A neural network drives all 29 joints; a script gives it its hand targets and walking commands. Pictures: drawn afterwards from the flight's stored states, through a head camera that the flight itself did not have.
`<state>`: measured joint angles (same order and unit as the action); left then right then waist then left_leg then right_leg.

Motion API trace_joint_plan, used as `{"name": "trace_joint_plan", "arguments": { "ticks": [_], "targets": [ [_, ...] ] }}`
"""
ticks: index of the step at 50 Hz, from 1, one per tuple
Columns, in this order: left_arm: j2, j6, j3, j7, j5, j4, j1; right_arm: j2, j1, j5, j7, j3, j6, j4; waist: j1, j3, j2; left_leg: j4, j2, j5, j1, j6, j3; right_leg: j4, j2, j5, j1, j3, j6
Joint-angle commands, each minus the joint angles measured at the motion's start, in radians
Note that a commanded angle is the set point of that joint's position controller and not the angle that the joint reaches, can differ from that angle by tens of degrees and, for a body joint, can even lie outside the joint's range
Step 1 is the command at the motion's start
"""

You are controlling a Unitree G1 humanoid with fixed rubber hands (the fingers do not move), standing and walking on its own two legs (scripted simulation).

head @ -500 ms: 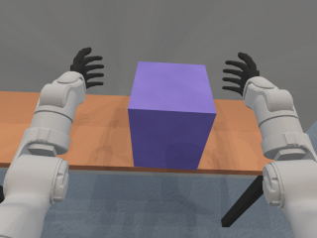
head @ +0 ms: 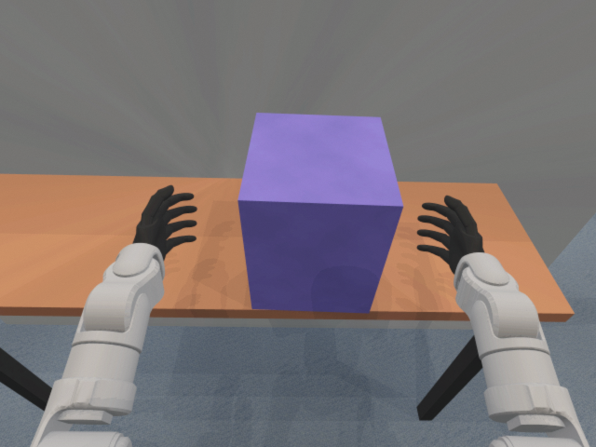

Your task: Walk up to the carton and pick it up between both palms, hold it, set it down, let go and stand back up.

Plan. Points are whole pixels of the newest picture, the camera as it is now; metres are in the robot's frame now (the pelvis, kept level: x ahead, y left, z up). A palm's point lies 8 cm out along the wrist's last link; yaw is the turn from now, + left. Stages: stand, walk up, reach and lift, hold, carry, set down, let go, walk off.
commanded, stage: set down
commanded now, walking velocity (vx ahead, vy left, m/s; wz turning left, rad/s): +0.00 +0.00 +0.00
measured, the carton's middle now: (314, 215) +0.47 +0.00 +0.06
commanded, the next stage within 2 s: let go in 0.84 s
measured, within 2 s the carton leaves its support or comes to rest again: neither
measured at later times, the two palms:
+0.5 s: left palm (164, 318) +0.27 +0.19 +0.05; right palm (473, 338) +0.27 -0.21 +0.05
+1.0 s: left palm (163, 379) +0.23 +0.20 -0.04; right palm (469, 405) +0.21 -0.22 -0.04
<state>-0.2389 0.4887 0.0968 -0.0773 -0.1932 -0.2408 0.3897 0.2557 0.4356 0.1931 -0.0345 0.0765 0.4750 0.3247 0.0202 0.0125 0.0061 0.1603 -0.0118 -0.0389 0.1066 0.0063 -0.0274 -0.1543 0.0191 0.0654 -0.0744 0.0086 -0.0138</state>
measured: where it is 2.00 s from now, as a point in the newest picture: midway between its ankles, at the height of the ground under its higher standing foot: outside the picture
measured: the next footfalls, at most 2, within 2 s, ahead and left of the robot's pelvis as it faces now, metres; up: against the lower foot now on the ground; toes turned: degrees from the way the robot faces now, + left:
none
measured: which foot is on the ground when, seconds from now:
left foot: down 0.00-1.00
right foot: down 0.00-1.00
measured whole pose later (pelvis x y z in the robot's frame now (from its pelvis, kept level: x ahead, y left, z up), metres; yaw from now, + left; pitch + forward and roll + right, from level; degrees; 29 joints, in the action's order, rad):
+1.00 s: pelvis +0.05 +0.00 -0.01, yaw +0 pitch +2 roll +0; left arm -0.17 0.06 -0.02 -0.06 -0.07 -0.20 -0.32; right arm 0.20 -0.30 0.09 0.00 -0.03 0.03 0.25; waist -0.02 0.00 -0.01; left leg 0.30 -0.02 -0.18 0.15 0.01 -0.02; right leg -0.31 0.01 0.21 -0.13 0.01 -0.01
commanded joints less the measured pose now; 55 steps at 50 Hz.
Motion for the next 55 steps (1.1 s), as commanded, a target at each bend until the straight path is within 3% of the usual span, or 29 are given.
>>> {"name": "trace_joint_plan", "arguments": {
  "ticks": [1,6,15,19,24,28,31,41,48,50,55],
  "targets": [
    [-0.076,-0.072,0.025,-0.017,0.002,0.215,0.204,0.1,0.219,0.002,0.005,0.015,-0.074,-0.229,0.0,0.273,-0.014,0.016,0.011,0.021,-0.122,0.012,0.004,-0.004,-0.014,0.008,0.019,0.001,-0.011],
    [-0.041,-0.097,0.007,-0.036,0.004,0.292,0.059,0.086,0.071,0.008,0.003,0.002,-0.108,-0.301,-0.007,0.237,-0.026,0.019,0.011,-0.026,-0.091,0.023,0.008,-0.026,-0.025,0.024,0.015,0.004,-0.011],
    [-0.025,-0.151,-0.018,-0.035,0.013,0.481,-0.251,0.068,-0.261,0.022,0.004,-0.016,-0.166,-0.468,-0.022,0.172,-0.004,0.031,0.012,0.062,-0.114,0.026,0.005,-0.038,-0.029,-0.063,0.009,0.013,-0.007],
    [0.002,-0.185,-0.047,-0.029,-0.003,0.523,-0.366,0.072,-0.374,0.021,0.006,-0.034,-0.209,-0.55,-0.032,0.14,-0.034,0.041,0.011,0.05,-0.109,0.025,0.002,-0.044,-0.029,-0.064,-0.013,0.014,-0.007],
    [-0.003,-0.244,-0.062,-0.028,-0.002,0.575,-0.463,0.068,-0.484,0.035,0.003,-0.056,-0.264,-0.613,-0.026,0.156,-0.022,0.059,0.009,0.07,-0.106,0.019,0.0,-0.051,-0.027,-0.067,-0.008,0.014,-0.004],
    [0.006,-0.284,-0.081,-0.026,0.003,0.569,-0.55,0.062,-0.575,0.03,0.009,-0.069,-0.304,-0.584,-0.031,0.142,-0.019,0.064,0.011,0.098,-0.106,0.005,-0.002,-0.054,-0.023,-0.103,0.001,0.015,-0.007],
    [0.028,-0.299,-0.093,-0.028,0.022,0.523,-0.624,0.048,-0.632,0.019,0.012,-0.07,-0.323,-0.551,-0.036,0.116,-0.015,0.065,0.006,0.13,-0.112,-0.005,-0.013,-0.064,-0.024,-0.141,-0.001,0.018,-0.003],
    [0.025,-0.39,-0.096,-0.014,0.103,0.359,-0.686,0.03,-0.699,-0.06,0.029,-0.062,-0.402,-0.383,-0.044,0.064,-0.02,0.092,0.002,0.063,-0.063,-0.005,-0.011,-0.094,-0.02,-0.124,-0.044,0.01,0.004],
    [-0.007,-0.474,-0.084,0.022,0.137,0.106,-0.678,0.033,-0.713,-0.119,0.037,-0.064,-0.487,-0.132,-0.046,0.062,-0.002,0.141,0.0,0.023,-0.022,-0.004,-0.008,-0.145,-0.029,-0.117,-0.078,0.015,0.013],
    [-0.014,-0.501,-0.079,0.034,0.151,0.01,-0.652,0.041,-0.693,-0.148,0.04,-0.06,-0.511,-0.054,-0.047,0.05,-0.029,0.157,0.0,-0.002,-0.005,-0.002,-0.011,-0.16,-0.027,-0.087,-0.105,0.011,0.02],
    [-0.022,-0.554,-0.077,0.045,0.184,-0.181,-0.577,0.047,-0.627,-0.182,0.036,-0.06,-0.563,0.124,-0.032,0.054,-0.02,0.204,0.004,-0.047,0.037,-0.003,-0.01,-0.207,-0.03,-0.013,-0.143,0.02,0.021]
  ]
}}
